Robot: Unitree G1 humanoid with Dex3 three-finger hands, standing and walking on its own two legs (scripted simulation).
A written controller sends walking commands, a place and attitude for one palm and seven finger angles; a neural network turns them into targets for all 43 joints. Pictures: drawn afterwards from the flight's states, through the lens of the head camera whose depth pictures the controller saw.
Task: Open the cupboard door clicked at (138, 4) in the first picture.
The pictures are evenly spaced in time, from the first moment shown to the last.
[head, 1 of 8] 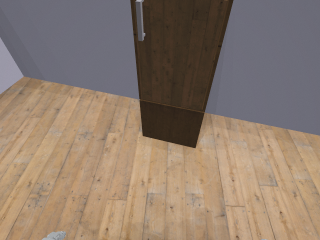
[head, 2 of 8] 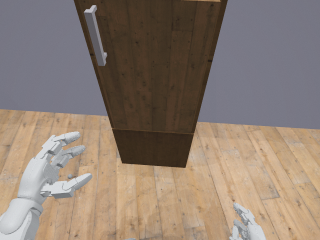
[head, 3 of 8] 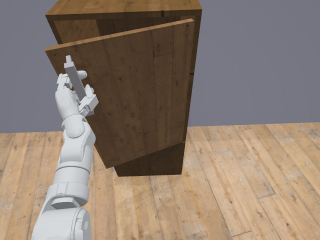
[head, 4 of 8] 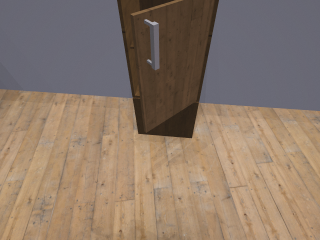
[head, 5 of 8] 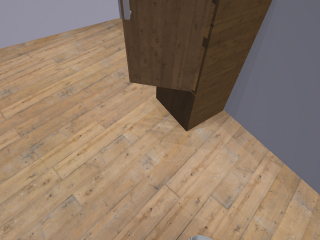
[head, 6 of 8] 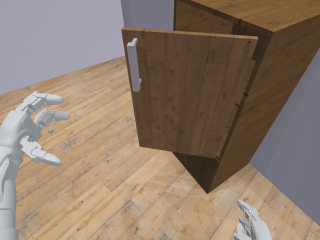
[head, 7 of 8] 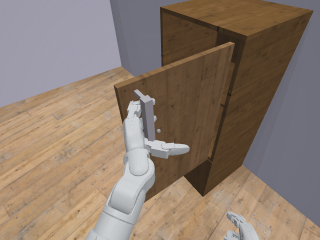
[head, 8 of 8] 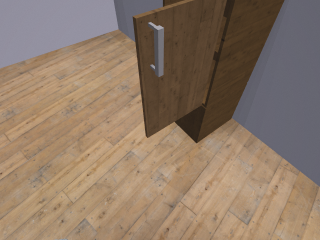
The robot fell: no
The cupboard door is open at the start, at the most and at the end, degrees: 0 91 90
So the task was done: yes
